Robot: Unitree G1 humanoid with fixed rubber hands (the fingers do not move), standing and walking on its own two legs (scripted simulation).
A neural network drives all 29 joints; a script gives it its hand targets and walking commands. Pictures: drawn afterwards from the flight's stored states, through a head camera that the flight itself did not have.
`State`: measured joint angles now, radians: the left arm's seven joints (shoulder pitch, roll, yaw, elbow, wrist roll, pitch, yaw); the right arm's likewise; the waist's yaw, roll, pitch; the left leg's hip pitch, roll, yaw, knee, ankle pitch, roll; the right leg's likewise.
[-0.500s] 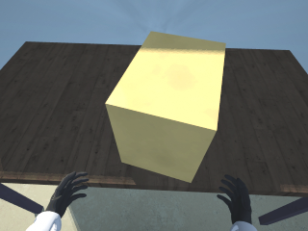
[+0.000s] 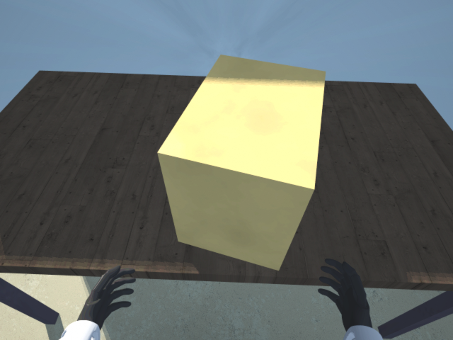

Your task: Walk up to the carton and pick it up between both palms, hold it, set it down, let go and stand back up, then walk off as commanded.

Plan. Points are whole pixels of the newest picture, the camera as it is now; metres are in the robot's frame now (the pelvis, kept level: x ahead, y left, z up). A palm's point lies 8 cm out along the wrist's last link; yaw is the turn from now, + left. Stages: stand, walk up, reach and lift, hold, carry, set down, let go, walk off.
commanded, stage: set down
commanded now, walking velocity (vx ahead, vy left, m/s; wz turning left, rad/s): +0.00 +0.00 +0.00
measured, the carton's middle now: (248, 159) +0.44 -0.01 +0.05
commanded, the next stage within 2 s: let go in 0.36 s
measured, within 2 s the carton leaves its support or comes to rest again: neither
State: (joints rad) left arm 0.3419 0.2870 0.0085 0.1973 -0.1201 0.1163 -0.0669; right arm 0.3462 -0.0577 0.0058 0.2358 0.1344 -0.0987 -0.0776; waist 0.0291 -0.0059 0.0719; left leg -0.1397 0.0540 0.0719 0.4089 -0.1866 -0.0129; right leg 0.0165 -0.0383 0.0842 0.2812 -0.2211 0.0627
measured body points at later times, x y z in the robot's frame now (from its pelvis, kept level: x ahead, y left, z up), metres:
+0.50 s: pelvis -0.01 +0.00 +0.00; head -0.03 +0.03 +0.45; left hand +0.15 +0.22 -0.08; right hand +0.19 -0.19 -0.03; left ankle +0.03 +0.12 -0.74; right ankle -0.03 -0.17 -0.74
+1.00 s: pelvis -0.04 -0.01 +0.00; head -0.07 -0.01 +0.45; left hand +0.12 +0.23 -0.08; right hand +0.19 -0.20 -0.03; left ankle +0.03 +0.12 -0.74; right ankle -0.03 -0.17 -0.74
